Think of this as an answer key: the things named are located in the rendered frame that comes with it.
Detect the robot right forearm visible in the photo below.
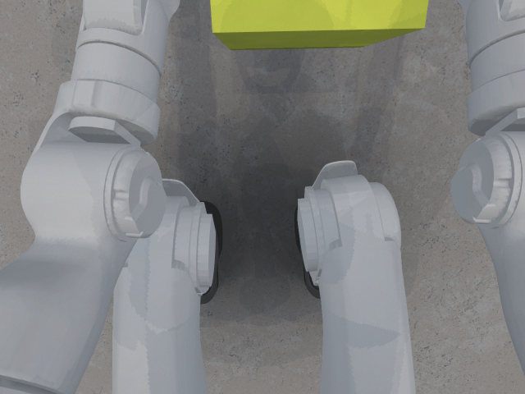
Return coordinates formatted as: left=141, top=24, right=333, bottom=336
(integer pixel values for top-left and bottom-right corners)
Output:
left=456, top=0, right=525, bottom=137

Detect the left robot thigh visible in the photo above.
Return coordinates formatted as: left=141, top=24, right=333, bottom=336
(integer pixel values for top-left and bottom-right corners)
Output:
left=112, top=196, right=216, bottom=394

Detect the right robot upper arm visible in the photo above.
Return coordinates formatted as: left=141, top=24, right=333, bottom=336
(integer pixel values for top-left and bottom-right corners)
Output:
left=450, top=131, right=525, bottom=375

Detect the robot left forearm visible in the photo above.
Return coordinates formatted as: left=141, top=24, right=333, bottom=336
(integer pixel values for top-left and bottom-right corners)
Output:
left=21, top=0, right=180, bottom=210

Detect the carton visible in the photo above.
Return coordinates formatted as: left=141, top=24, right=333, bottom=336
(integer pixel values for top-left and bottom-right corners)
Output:
left=210, top=0, right=429, bottom=50

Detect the left robot upper arm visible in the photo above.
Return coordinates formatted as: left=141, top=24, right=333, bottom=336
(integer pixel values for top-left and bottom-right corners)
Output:
left=0, top=140, right=167, bottom=394

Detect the robot right shin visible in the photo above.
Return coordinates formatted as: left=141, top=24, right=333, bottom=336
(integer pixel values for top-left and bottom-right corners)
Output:
left=309, top=161, right=401, bottom=286

